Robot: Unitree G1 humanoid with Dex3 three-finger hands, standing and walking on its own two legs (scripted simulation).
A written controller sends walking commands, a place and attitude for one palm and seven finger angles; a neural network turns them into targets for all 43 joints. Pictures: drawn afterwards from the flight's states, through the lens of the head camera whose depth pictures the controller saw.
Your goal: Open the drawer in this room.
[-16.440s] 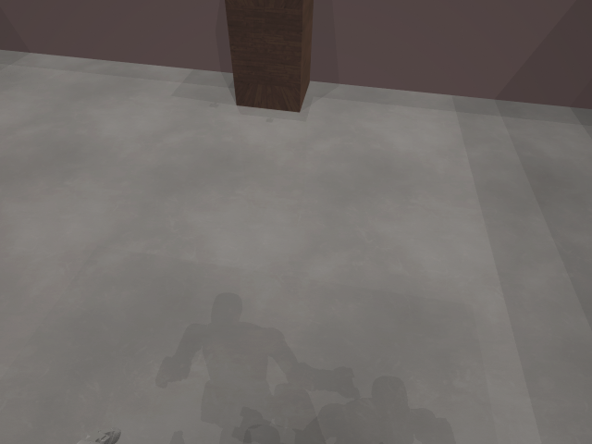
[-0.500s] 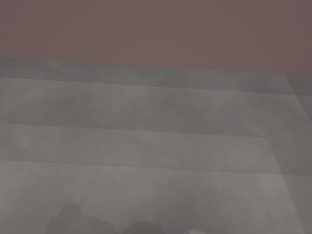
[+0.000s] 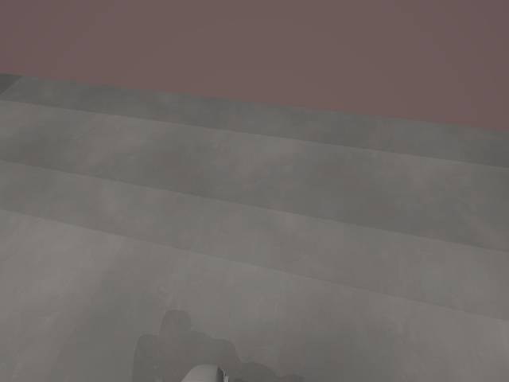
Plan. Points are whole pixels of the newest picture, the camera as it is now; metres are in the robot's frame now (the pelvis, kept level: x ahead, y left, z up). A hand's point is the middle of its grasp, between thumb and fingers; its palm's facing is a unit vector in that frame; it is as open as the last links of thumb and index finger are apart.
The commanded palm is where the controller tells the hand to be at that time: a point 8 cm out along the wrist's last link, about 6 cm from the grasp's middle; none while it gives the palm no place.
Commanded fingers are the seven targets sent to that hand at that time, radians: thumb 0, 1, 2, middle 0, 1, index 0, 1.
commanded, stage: turn or walk to find it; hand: left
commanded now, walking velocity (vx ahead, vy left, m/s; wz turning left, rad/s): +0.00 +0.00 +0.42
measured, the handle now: out of the picture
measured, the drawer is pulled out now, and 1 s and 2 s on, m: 0.00 0.00 0.00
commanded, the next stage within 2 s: none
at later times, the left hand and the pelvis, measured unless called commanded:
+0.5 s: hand out of the picture +0.05 +0.26 -0.16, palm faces +0.21 -0.94 -0.26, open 7.4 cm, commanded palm none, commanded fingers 0.00 0.90 0.90 -0.20 -0.30 -0.20 -0.30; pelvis +0.00 +0.03 +0.00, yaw +11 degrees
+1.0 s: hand out of the picture -0.05 +0.19 -0.16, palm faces +0.43 -0.87 -0.25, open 7.4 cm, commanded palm none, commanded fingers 0.00 0.90 0.90 -0.20 -0.30 -0.20 -0.30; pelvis -0.01 -0.01 +0.00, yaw +25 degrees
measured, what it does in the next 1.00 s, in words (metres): steps on the spot, turning left: left foot, then right foot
